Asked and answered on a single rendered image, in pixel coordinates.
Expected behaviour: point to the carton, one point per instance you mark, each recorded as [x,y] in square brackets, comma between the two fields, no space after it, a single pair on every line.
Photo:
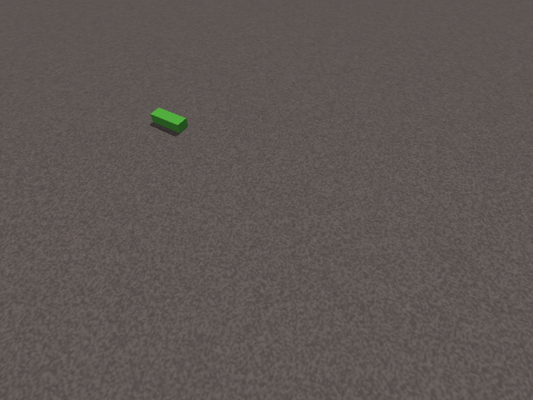
[169,120]

